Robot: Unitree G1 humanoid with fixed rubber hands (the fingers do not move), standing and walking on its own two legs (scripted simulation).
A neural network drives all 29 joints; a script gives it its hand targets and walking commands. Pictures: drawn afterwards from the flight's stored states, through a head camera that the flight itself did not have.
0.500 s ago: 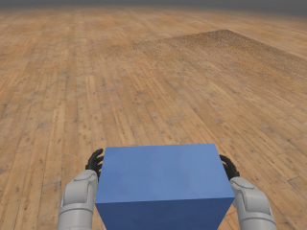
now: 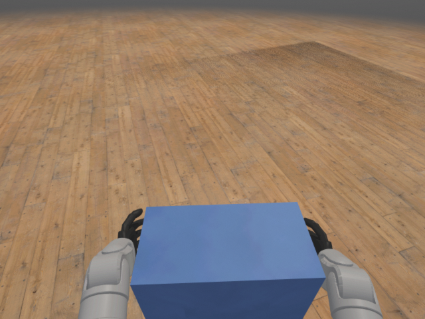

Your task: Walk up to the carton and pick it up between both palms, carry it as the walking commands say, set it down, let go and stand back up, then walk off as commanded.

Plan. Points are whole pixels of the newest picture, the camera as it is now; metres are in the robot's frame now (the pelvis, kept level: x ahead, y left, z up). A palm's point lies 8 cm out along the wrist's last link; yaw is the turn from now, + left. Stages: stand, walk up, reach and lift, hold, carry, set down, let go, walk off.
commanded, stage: hold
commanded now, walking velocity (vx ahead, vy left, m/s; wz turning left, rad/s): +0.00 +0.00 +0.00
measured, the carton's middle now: (223, 280) +0.24 +0.01 -0.03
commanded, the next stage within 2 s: carry in 0.38 s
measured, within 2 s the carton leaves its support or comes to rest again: neither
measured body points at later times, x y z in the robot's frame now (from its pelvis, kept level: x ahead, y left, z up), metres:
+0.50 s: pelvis +0.00 -0.01 +0.00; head -0.05 +0.00 +0.44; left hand +0.29 +0.20 +0.03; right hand +0.29 -0.18 +0.02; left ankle +0.04 +0.12 -0.74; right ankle -0.01 -0.12 -0.74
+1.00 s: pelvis -0.03 -0.07 -0.02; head -0.05 -0.08 +0.43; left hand +0.22 +0.15 +0.05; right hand +0.26 -0.22 +0.04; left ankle +0.03 +0.11 -0.73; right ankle -0.01 -0.12 -0.74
